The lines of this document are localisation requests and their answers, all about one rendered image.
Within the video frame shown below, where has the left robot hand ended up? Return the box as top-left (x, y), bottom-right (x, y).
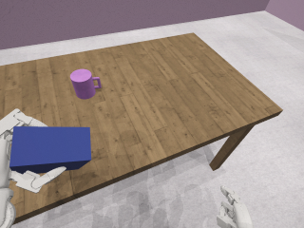
top-left (0, 108), bottom-right (67, 194)

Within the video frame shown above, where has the left robot forearm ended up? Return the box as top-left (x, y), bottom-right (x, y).
top-left (0, 188), bottom-right (16, 228)

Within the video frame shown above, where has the table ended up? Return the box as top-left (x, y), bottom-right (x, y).
top-left (0, 32), bottom-right (283, 225)

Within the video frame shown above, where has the sponge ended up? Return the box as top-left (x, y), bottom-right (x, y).
top-left (9, 126), bottom-right (91, 175)

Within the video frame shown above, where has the right robot hand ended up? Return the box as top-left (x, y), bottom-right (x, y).
top-left (217, 185), bottom-right (255, 228)

